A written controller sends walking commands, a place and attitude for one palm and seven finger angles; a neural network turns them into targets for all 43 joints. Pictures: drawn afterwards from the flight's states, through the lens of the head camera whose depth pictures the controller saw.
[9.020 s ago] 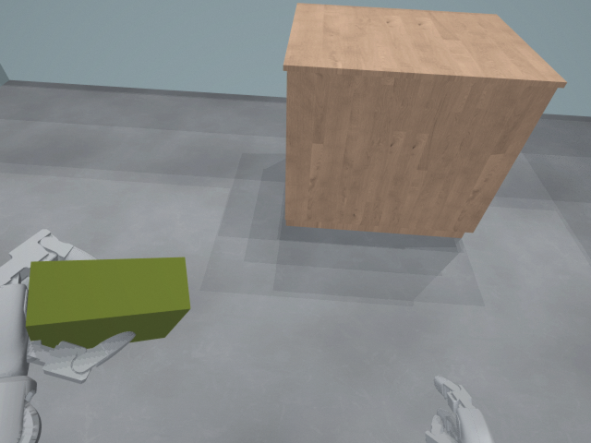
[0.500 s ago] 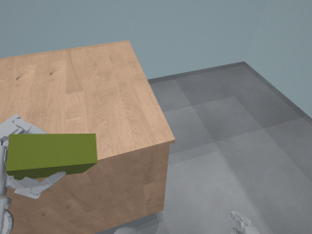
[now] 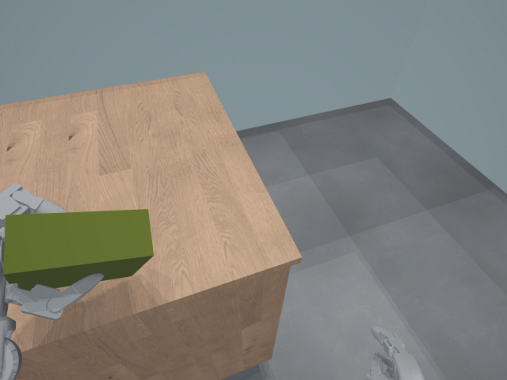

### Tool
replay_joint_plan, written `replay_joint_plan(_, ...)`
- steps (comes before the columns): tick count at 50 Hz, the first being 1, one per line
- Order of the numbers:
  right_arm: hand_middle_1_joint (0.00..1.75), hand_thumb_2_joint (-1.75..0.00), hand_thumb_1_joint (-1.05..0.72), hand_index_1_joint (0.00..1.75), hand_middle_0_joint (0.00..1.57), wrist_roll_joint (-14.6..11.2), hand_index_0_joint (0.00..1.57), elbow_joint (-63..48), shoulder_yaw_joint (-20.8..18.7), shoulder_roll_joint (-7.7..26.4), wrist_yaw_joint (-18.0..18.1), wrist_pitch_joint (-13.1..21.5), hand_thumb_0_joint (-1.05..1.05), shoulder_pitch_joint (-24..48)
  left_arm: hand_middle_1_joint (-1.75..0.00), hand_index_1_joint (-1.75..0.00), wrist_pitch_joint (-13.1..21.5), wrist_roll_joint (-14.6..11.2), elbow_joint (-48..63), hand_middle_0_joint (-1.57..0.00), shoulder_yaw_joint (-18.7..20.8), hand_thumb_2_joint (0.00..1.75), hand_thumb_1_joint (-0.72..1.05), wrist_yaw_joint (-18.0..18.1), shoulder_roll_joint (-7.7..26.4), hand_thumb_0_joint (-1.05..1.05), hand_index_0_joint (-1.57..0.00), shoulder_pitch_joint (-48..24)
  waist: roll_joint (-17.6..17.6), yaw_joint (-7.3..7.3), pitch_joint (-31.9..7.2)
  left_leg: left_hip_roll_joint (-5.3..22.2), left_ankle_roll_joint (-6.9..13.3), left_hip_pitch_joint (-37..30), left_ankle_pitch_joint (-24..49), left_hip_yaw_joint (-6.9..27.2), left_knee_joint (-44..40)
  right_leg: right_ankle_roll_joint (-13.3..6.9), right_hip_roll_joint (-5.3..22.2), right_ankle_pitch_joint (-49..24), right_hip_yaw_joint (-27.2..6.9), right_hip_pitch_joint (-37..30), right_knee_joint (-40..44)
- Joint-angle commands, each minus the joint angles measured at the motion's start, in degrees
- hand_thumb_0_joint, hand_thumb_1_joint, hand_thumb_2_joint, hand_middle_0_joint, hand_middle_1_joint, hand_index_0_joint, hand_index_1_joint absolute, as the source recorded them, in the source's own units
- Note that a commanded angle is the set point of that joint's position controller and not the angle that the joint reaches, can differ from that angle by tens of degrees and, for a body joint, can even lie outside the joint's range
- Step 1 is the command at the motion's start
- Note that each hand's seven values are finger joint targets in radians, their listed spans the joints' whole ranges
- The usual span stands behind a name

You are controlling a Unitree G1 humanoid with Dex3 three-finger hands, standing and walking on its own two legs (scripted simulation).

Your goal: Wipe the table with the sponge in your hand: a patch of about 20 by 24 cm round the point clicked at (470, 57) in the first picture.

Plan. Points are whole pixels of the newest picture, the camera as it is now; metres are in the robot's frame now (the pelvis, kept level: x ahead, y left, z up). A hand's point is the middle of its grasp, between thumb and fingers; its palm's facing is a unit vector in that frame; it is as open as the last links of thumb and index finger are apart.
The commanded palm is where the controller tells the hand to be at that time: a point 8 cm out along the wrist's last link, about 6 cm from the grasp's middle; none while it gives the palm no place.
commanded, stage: come to a stop and stand still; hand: left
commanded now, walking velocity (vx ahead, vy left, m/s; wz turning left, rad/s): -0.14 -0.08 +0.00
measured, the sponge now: (102, 249) +0.23 +0.21 +0.15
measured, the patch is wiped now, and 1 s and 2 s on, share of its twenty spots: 0.00 0.00 0.00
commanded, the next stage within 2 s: look again from close up in 1.16 s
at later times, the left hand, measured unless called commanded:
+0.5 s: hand (17, 229) +0.22 +0.29 +0.19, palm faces +0.46 -0.78 -0.43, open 9.9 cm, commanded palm +0.16 +0.29 +0.18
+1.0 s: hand (2, 266) +0.19 +0.30 +0.17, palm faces +0.41 -0.83 -0.38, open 9.9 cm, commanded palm +0.13 +0.33 +0.18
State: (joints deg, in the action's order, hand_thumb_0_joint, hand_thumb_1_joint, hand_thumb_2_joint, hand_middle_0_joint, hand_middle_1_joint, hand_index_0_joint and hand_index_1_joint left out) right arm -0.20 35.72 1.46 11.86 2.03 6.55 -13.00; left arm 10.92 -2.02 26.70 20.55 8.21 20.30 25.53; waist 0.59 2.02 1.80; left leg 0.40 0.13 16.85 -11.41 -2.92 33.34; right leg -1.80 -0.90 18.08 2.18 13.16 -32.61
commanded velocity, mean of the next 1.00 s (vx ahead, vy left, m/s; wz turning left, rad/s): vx -0.01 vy -0.01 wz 0.00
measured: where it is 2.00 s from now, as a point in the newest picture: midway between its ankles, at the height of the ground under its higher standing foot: outside the picture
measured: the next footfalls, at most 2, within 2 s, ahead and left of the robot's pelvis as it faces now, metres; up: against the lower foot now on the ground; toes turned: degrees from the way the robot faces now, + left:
none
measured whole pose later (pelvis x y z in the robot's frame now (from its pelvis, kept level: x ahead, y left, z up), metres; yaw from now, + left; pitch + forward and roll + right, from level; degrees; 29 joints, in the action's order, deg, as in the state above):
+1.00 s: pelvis -0.02 +0.04 +0.01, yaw +2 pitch +1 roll -2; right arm -1.1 33.7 1.0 10.9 0.3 8.9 -9.1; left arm 14.1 -3.9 27.9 20.5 7.0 23.4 25.2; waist -1.7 2.4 4.0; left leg -2.5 4.2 18.0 -10.8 -1.8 28.1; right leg 1.5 1.5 13.2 3.2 12.8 -25.6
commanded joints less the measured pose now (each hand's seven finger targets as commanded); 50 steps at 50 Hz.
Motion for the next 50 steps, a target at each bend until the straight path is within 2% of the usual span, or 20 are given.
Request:
replay_joint_plan(1, 0.30, -0.90, -0.90, 0.30, 0.20, -0.74, 0.20, -10.45, -3.64, 7.20, 1.53, 3.18, 0.00, 7.51, -1.60, -1.60, 1.98, -0.07, 11.29, -1.20, 3.65, 1.30, 0.10, 1.03, 8.90, 0.00, -1.20, -6.31, 3.84, -0.11, -9.93, 9.31, 2.98, -11.79, 22.46, 10.04, -10.74, 1.67, 2.10, -8.71, -4.07, 0.60, 3.52)
replay_joint_plan(4, 0.30, -0.90, -0.90, 0.30, 0.20, 0.25, 0.20, -10.73, -2.65, 6.00, 1.72, 3.15, 0.00, 8.80, -1.60, -1.60, 2.15, 0.60, 17.84, -1.20, 5.63, 1.30, 0.10, 1.05, 12.22, 0.00, -1.20, -9.24, 10.93, -0.41, -10.03, 9.27, 1.84, -8.20, 27.24, 10.93, -12.34, 1.36, 1.35, -7.70, -2.08, -2.94, 2.91)
replay_joint_plan(6, 0.30, -0.90, -0.90, 0.30, 0.20, 0.20, 0.20, -10.96, -3.17, 6.21, 1.54, 3.50, 0.00, 7.27, -1.60, -1.60, 2.20, 0.35, 17.73, -1.20, 5.58, 1.30, 0.10, 1.01, 11.24, 0.00, -1.20, -5.51, 9.03, -0.48, -11.90, 8.94, 1.43, -10.33, 27.84, 8.58, -10.73, 1.02, 1.29, -9.54, -2.13, -3.65, 5.80)
replay_joint_plan(8, 0.30, -0.90, -0.90, 0.30, 0.20, -0.02, 0.20, -11.20, -3.51, 6.50, 1.42, 3.27, 0.00, 6.75, -1.60, -1.60, 2.02, -0.12, 17.85, -1.20, 6.04, 1.30, 0.10, 0.94, 10.93, 0.00, -1.20, -3.51, 6.74, -0.72, -13.10, 7.20, 0.53, -8.90, 25.64, 6.68, -9.30, 0.87, 1.43, -16.91, -2.77, -6.86, 8.33)
replay_joint_plan(13, 0.30, -0.90, -0.90, 0.30, 0.20, -0.03, 0.20, -11.14, -3.35, 6.39, 2.12, 1.88, 0.00, 6.63, -1.60, -1.60, 0.87, -1.25, 12.30, -1.20, 6.45, 1.30, 0.10, 0.90, 10.04, 0.00, -1.20, -0.26, 4.00, -1.10, -11.78, 4.48, -0.01, -6.05, 12.68, 4.34, -10.66, 0.87, 2.73, -20.30, -5.26, -7.29, 12.09)
replay_joint_plan(14, 0.30, -0.90, -0.90, 0.30, 0.20, -3.40, 0.20, -19.71, 8.23, 9.33, 6.84, -0.73, 0.00, -3.13, -1.60, -1.60, 9.37, -0.53, 28.20, -1.20, 18.01, 1.30, 0.10, 1.36, 53.40, 0.00, -1.20, -53.20, 15.75, -4.52, -2.74, 1.84, 2.98, 7.05, -1.50, 6.79, -16.33, 5.09, -2.33, -6.29, -1.87, -18.56, 9.37)
replay_joint_plan(15, 0.30, -0.90, -0.90, 0.30, 0.20, -3.42, 0.20, -15.91, -1.72, 3.21, 5.76, 1.64, 0.00, 1.77, -1.60, -1.60, 6.29, 0.21, 4.92, -1.20, 21.24, 1.30, 0.10, 0.03, 26.87, 0.00, -1.20, -32.94, 7.09, 0.23, -6.54, 5.60, 1.41, 1.98, -4.74, 5.94, -12.06, 2.30, 1.55, 4.07, -1.86, -2.88, 9.45)
replay_joint_plan(16, 0.30, -0.90, -0.90, 0.30, 0.20, -0.80, 0.20, -13.97, -0.62, 7.08, 3.81, 2.69, 0.00, 4.85, -1.60, -1.60, 5.19, -0.86, -3.86, -1.20, 12.40, 1.30, 0.10, -0.17, 19.78, 0.00, -1.20, -23.37, 6.05, -0.21, -2.65, 3.05, 1.00, -3.27, -1.16, 5.03, -10.29, 0.51, 2.72, 2.23, -2.04, 3.82, 13.27)
replay_joint_plan(17, 0.30, -0.90, -0.90, 0.30, 0.20, 0.06, 0.20, -13.55, -2.08, 9.36, 2.42, 3.49, 0.00, 4.24, -1.60, -1.60, 5.52, -1.48, -3.92, -1.20, 13.70, 1.30, 0.10, -0.53, 22.20, 0.00, -1.20, -18.72, 4.74, 0.48, -5.76, 2.89, 0.46, -4.12, -1.43, 4.96, -9.24, -0.70, 3.33, -0.79, -4.45, 4.13, 13.82)
replay_joint_plan(20, 0.30, -0.90, -0.90, 0.30, 0.20, -0.68, 0.20, -13.71, -2.80, 9.13, -0.47, 4.81, 0.00, 2.68, -1.60, -1.60, 6.43, -3.36, 1.57, -1.20, 5.65, 1.30, 0.10, -2.22, 13.12, 0.00, -1.20, -4.57, -0.26, 1.06, -10.96, 2.65, 1.12, -5.78, 2.76, 4.75, -6.84, -0.81, 5.30, -7.82, -6.26, 1.29, 12.13)
replay_joint_plan(23, 0.30, -0.90, -0.90, 0.30, 0.20, -1.10, 0.20, -13.28, -3.06, 9.44, -2.02, 6.71, 0.00, 3.36, -1.60, -1.60, 6.80, -3.48, 7.81, -1.20, 3.11, 1.30, 0.10, -1.73, 10.81, 0.00, -1.20, -0.44, -2.41, 1.59, -9.88, 2.41, 1.38, -6.99, 5.34, 4.69, -6.26, -0.21, 5.22, -11.68, -6.50, 2.57, 11.83)
replay_joint_plan(28, 0.30, -0.90, -0.90, 0.30, 0.20, -0.70, 0.20, -10.65, -3.35, 9.43, -0.72, 6.97, 0.00, 4.00, -1.60, -1.60, 7.39, -2.55, 7.89, -1.20, 7.91, 1.30, 0.10, -0.02, 16.13, 0.00, -1.20, -7.94, -2.01, 0.83, -8.54, 1.67, 1.47, -4.43, 5.31, 6.27, -7.09, -0.06, 5.28, -13.00, -5.94, 0.71, 10.74)
replay_joint_plan(29, 0.30, -0.90, -0.90, 0.30, 0.20, -0.72, 0.20, -10.08, -3.50, 10.07, -0.52, 6.46, 0.00, 4.97, -1.60, -1.60, 7.23, -2.18, 9.07, -1.20, 10.22, 1.30, 0.10, 0.46, 20.08, 0.00, -1.20, -10.82, -0.71, 0.58, -8.85, 1.78, 1.53, -4.66, 4.66, 6.79, -7.00, -0.10, 5.29, -12.25, -6.34, 1.00, 10.46)
replay_joint_plan(30, 0.30, -0.90, -0.90, 0.30, 0.20, -0.73, 0.20, -9.39, -3.33, 8.82, -0.34, 6.26, 0.00, 4.65, -1.60, -1.60, 7.31, -2.47, 9.29, -1.20, 8.23, 1.30, 0.10, 0.28, 17.52, 0.00, -1.20, -12.00, 0.69, 0.19, -8.74, 1.80, 1.74, -4.17, 5.22, 7.05, -7.42, -0.19, 5.83, -13.19, -5.77, -0.30, 10.21)
replay_joint_plan(34, 0.30, -0.90, -0.90, 0.30, 0.20, -1.42, 0.20, -9.05, -3.40, 9.08, -1.00, 6.94, 0.00, 4.41, -1.60, -1.60, 7.34, -2.90, 14.67, -1.20, 8.85, 1.30, 0.10, 0.77, 19.46, 0.00, -1.20, -10.54, 6.28, 0.55, -12.17, 2.22, 1.87, -5.64, 12.56, 9.18, -6.93, -0.05, 5.49, -15.91, -4.80, -3.54, 7.33)
replay_joint_plan(35, 0.30, -0.90, -0.90, 0.30, 0.20, -1.37, 0.20, -9.00, -3.33, 8.40, -1.18, 6.89, 0.00, 4.30, -1.60, -1.60, 7.42, -3.12, 16.15, -1.20, 7.31, 1.30, 0.10, 0.63, 16.91, 0.00, -1.20, -9.79, 6.42, 0.46, -12.31, 2.83, 1.77, -5.78, 13.95, 9.24, -7.44, 0.27, 5.51, -15.83, -3.71, -4.40, 7.10)
replay_joint_plan(39, 0.30, -0.90, -0.90, 0.30, 0.20, -1.58, 0.20, -8.63, -4.10, 8.91, -2.00, 7.40, 0.00, 5.03, -1.60, -1.60, 7.36, -3.38, 15.23, -1.20, 7.04, 1.30, 0.10, 0.69, 14.85, 0.00, -1.20, -3.67, 6.52, 0.34, -12.62, 3.81, 1.48, -6.64, 16.18, 10.35, -7.98, 0.46, 4.94, -14.07, -2.99, -3.50, 6.17)
replay_joint_plan(45, 0.30, -0.90, -0.90, 0.30, 0.20, -1.19, 0.20, -9.19, -4.53, 8.38, -1.45, 5.36, 0.00, 5.87, -1.60, -1.60, 6.26, -2.70, 10.58, -1.20, 5.95, 1.30, 0.10, 0.08, 10.74, 0.00, -1.20, -1.19, 2.34, -0.50, -7.52, 5.51, 1.02, -3.14, 2.67, 10.88, -13.06, 0.94, 4.25, -8.58, -2.08, -2.46, 8.68)
replay_joint_plan(49, 0.30, -0.90, -0.90, 0.30, 0.20, -1.35, 0.20, -10.13, -4.14, 8.12, -0.73, 4.77, 0.00, 7.90, -1.60, -1.60, 5.48, -1.78, 12.47, -1.20, 6.56, 1.30, 0.10, 0.02, 12.15, 0.00, -1.20, -5.01, 3.39, -0.84, -7.16, 5.64, 1.11, -3.33, -4.10, 11.36, -15.11, 1.06, 3.83, -6.57, -2.63, -2.72, 9.61)
replay_joint_plan(50, 0.30, -0.90, -0.90, 0.30, 0.20, -0.96, 0.20, -10.38, -3.77, 7.75, -0.60, 4.55, 0.00, 7.46, -1.60, -1.60, 5.44, -1.35, 13.38, -1.20, 4.54, 1.30, 0.10, -0.31, 9.65, 0.00, -1.20, -5.57, 3.61, -0.99, -6.89, 6.18, 1.13, -2.92, -5.60, 11.79, -16.14, 1.13, 3.45, -6.38, -2.27, -3.23, 9.72)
